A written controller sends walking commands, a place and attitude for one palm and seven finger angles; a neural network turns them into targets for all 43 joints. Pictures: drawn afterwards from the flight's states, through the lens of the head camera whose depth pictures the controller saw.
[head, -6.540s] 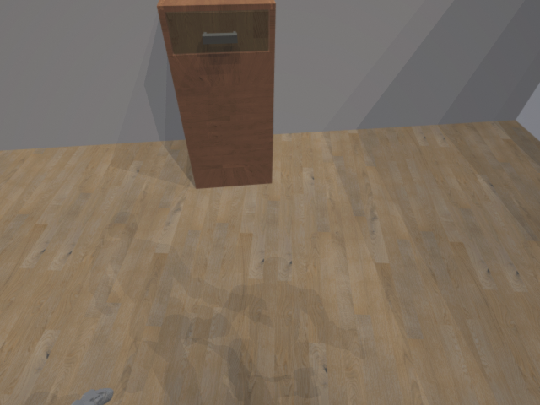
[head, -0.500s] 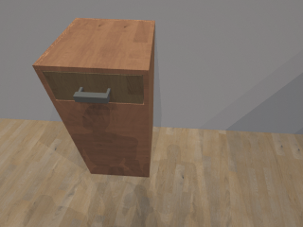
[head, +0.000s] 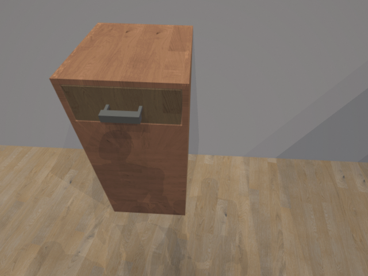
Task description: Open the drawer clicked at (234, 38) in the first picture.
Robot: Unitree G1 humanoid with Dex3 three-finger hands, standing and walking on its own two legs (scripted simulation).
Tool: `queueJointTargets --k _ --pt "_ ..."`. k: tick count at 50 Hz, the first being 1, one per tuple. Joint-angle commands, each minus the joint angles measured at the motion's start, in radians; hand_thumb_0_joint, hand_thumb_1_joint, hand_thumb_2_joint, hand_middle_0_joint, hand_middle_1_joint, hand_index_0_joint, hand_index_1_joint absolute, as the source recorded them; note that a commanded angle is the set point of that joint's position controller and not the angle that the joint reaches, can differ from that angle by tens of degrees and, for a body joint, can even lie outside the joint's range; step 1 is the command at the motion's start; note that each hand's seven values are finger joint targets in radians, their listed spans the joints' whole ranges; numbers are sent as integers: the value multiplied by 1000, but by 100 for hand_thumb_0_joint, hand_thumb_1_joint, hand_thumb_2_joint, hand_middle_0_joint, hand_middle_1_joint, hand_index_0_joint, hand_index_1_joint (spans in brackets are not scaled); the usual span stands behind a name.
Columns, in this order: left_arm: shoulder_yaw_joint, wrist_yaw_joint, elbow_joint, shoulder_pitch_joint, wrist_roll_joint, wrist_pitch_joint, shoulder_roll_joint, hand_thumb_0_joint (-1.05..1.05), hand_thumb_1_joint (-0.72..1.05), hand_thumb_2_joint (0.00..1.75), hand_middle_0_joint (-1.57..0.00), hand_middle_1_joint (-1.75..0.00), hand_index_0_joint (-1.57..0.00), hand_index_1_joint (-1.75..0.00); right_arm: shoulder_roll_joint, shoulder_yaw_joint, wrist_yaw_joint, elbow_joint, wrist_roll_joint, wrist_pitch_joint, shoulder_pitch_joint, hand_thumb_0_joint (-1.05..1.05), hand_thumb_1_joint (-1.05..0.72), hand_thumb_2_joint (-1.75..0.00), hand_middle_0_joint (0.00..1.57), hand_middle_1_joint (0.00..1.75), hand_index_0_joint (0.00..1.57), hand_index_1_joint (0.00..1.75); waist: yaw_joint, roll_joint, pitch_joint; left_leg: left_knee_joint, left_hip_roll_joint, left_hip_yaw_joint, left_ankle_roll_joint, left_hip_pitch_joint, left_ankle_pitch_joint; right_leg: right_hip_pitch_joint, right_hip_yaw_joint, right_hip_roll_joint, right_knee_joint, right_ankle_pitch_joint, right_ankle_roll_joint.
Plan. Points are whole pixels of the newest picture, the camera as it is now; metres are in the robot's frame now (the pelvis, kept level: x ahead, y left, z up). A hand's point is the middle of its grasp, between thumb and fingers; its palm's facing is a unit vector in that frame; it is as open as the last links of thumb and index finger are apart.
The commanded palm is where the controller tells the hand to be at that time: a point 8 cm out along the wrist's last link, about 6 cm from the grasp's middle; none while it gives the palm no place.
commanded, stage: look again from close up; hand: left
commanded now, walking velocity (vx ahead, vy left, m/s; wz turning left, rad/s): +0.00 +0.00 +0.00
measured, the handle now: (122, 112) +0.57 +0.24 +0.02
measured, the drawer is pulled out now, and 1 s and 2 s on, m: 0.00 0.00 0.00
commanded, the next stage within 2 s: shuffle to correct the standing spot in 0.20 s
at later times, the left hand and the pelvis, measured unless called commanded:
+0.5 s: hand out of the picture -0.01 +0.17 -0.18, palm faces +0.03 -0.99 -0.16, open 7.4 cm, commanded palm none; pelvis +0.02 +0.01 +0.00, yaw -1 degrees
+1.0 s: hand out of the picture +0.09 +0.19 -0.17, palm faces +0.03 -0.96 -0.26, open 7.4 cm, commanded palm none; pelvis +0.06 +0.00 +0.00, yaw -1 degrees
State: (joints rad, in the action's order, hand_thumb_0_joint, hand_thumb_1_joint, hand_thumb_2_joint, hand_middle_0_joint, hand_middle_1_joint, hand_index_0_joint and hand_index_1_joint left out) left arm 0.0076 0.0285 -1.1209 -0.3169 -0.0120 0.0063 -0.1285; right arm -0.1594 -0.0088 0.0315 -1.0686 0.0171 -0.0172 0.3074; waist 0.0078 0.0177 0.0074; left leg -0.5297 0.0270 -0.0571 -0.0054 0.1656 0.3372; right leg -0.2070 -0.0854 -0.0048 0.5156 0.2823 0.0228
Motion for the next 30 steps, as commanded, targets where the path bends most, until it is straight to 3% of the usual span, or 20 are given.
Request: queueJointTargets --k 1,8,15,18,21,23,25,27,28,29,30 --pt "-13 5 40 -50 1 14 -91 0 90 90 -20 -30 -20 -30 -78 2 3 32 1 -14 55 0 -90 -90 20 30 20 30 4 13 127 184 98 106 -47 138 -129 -3 88 -79 -84 -78 20" --pt "-13 3 48 -48 0 7 -92 0 90 90 -20 -30 -20 -30 -81 -2 2 11 2 -16 82 0 -90 -90 20 30 20 30 7 16 121 231 97 123 -54 151 -52 7 80 -77 -70 -53 13" --pt "-14 4 40 -55 1 12 -85 0 90 90 -20 -30 -20 -30 -63 -2 3 -14 0 -19 95 0 -90 -90 20 30 20 30 6 -15 85 202 88 100 -54 110 -125 18 91 -88 -74 -105 13" --pt "-21 -1 38 -65 -6 12 -87 0 90 90 -20 -30 -20 -30 -75 3 0 -24 4 -15 115 0 -90 -90 20 30 20 30 4 0 81 204 86 100 -64 108 39 -2 83 -78 -41 42 27" --pt "-28 -10 43 -75 -14 13 -83 0 90 90 -20 -30 -20 -30 -79 11 -6 -15 7 -12 102 0 -90 -90 20 30 20 30 11 33 140 214 89 113 -80 166 183 -35 82 -71 -25 143 38" --pt "-33 -13 41 -96 -17 16 -90 0 90 90 -20 -30 -20 -30 -71 14 -10 -6 7 -9 93 0 -90 -90 20 30 20 30 16 -5 182 173 68 98 -78 202 205 -52 126 -82 -49 195 53" --pt "-42 -11 33 -127 -15 25 -105 0 90 90 -20 -30 -20 -30 -48 10 -11 3 6 -15 94 0 -90 -90 20 30 20 30 25 -79 179 60 23 42 -66 245 112 -6 208 -133 -97 186 81" --pt "-61 -5 13 -201 -10 35 -145 0 90 90 -20 -30 -20 -30 -22 8 -12 20 6 -21 77 0 -90 -90 20 30 20 30 41 -221 131 -136 -27 -32 -42 318 79 92 368 -261 -195 93 143" --pt "-67 1 6 -223 -10 35 -151 0 90 90 -20 -30 -20 -30 -21 11 -10 32 6 -18 61 0 -90 -90 20 30 20 30 40 -232 124 -198 -16 -35 -36 322 110 89 418 -313 -229 34 175" --pt "-67 5 12 -203 -12 37 -141 0 90 90 -20 -30 -20 -30 -18 8 -10 37 4 -20 42 0 -90 -90 20 30 20 30 36 -201 128 -205 3 -9 -34 314 122 71 399 -321 -218 -99 190" --pt "-64 7 21 -167 -14 36 -131 0 90 90 -20 -30 -20 -30 -9 5 -9 31 0 -23 45 0 -90 -90 20 30 20 30 17 -166 118 -134 11 1 -32 254 104 43 327 -302 -176 -239 179"
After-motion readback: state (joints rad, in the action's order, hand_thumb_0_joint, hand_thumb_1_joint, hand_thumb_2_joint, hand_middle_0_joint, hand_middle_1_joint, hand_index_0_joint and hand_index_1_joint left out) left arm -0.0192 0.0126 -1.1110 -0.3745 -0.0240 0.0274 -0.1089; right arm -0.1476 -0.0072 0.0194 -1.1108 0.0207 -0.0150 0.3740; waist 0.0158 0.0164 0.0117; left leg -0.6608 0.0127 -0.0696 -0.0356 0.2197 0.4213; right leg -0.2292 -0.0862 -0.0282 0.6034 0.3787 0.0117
